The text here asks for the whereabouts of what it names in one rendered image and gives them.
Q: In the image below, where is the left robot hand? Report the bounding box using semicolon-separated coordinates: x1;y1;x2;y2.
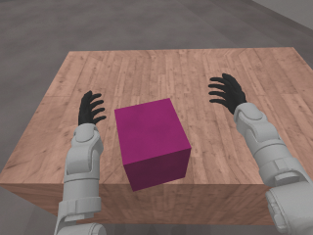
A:
78;90;106;126

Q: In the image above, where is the right robot hand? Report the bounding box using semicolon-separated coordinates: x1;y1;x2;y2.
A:
208;72;247;115

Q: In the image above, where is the left robot forearm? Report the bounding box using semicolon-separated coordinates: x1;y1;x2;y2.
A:
54;123;104;235

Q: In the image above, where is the pedestal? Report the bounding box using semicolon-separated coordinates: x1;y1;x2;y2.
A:
0;47;313;225

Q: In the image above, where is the robot right upper arm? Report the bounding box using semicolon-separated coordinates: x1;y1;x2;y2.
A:
265;180;313;235

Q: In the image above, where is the right robot forearm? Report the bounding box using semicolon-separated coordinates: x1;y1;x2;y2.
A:
233;102;313;187

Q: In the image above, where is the carton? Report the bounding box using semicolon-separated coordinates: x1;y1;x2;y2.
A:
114;98;192;192

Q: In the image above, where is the robot left upper arm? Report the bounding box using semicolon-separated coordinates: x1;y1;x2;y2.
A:
57;222;107;235

